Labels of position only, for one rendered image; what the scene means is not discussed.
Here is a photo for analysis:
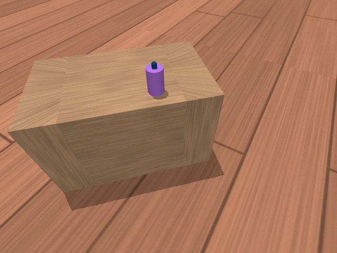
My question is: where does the bottle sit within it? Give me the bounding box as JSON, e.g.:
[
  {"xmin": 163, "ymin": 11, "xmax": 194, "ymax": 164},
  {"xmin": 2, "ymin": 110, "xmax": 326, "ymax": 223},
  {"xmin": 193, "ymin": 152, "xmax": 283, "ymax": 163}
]
[{"xmin": 145, "ymin": 61, "xmax": 164, "ymax": 96}]

